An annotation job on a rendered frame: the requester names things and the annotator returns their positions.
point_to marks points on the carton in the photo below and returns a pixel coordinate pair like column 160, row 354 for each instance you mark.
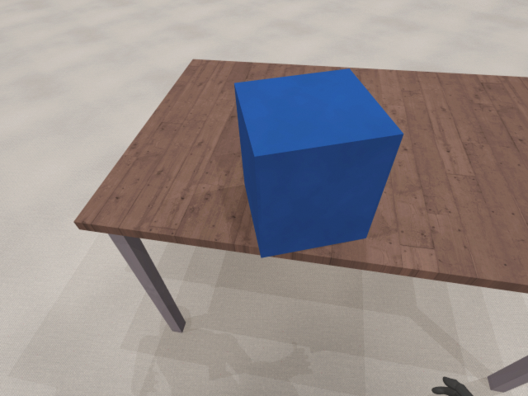
column 317, row 150

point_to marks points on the table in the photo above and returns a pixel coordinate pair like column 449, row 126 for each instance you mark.
column 454, row 207

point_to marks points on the robot right hand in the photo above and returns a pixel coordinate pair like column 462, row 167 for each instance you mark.
column 454, row 388

